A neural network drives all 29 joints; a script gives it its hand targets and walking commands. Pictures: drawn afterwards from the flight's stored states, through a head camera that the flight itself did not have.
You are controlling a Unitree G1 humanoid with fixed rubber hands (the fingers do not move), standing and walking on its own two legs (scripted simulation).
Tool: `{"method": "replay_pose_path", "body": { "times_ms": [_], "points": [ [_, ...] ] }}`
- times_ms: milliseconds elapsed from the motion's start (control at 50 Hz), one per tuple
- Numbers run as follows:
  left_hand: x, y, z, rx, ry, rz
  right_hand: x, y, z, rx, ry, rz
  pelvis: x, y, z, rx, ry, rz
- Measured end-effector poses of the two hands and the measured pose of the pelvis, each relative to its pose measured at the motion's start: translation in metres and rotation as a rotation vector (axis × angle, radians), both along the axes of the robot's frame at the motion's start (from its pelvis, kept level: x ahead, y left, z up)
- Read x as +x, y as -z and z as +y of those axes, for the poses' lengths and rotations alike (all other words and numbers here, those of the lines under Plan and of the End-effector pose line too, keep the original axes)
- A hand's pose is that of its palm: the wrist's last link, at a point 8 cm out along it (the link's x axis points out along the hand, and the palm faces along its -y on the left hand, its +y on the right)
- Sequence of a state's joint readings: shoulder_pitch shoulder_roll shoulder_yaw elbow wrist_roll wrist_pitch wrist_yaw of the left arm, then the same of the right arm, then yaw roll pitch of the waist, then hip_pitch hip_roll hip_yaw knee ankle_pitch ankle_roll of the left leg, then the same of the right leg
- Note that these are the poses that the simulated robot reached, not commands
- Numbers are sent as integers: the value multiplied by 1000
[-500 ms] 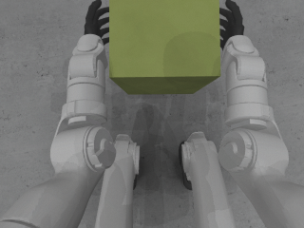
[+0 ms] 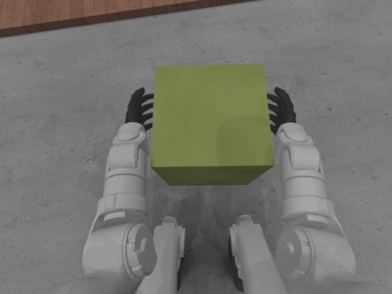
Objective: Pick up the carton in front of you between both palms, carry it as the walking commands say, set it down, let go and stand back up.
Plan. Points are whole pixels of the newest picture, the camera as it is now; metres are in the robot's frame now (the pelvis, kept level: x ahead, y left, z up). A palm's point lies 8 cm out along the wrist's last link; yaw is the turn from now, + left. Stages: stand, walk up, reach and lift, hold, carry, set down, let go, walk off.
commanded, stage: reach and lift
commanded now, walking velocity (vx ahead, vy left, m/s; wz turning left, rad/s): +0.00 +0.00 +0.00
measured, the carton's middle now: (208, 135) +0.45 -0.01 -0.11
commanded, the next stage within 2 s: hold in 1.78 s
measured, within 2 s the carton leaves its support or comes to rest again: neither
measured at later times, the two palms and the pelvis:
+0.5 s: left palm (102, 121) +0.39 +0.15 +0.12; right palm (325, 118) +0.39 -0.15 +0.12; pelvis +0.04 +0.00 +0.13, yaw +0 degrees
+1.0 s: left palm (62, 120) +0.35 +0.15 +0.20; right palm (375, 114) +0.35 -0.15 +0.20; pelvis +0.05 +0.00 +0.18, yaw +0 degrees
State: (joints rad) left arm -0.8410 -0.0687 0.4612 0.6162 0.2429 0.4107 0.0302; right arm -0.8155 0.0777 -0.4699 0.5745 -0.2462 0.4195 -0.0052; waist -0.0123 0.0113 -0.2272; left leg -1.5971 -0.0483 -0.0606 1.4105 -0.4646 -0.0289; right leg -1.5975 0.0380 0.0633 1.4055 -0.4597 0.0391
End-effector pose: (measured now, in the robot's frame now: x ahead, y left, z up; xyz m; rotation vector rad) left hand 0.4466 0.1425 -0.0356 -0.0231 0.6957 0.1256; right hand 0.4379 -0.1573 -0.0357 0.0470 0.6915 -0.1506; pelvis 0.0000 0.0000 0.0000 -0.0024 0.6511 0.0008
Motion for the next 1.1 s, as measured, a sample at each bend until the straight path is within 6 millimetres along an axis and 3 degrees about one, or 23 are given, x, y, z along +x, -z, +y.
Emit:
{"method": "replay_pose_path", "body": {
  "times_ms": [480,760,860,1100],
  "points": [
    [-55,-145,3,2,-9,-6,-51,-146,3,-4,-16,-6,40,-125,-3,3,1,-328],
    [-84,-223,4,30,3,-42,-77,-224,4,-32,-45,-42,60,-170,-4,2,-4,-594],
    [-90,-236,4,36,14,-32,-83,-237,4,-39,-50,-32,59,-175,-3,2,-3,-670],
    [-94,-238,6,30,6,-21,-87,-238,5,-31,-47,-21,50,-175,-2,3,-1,-726]
  ]
}}
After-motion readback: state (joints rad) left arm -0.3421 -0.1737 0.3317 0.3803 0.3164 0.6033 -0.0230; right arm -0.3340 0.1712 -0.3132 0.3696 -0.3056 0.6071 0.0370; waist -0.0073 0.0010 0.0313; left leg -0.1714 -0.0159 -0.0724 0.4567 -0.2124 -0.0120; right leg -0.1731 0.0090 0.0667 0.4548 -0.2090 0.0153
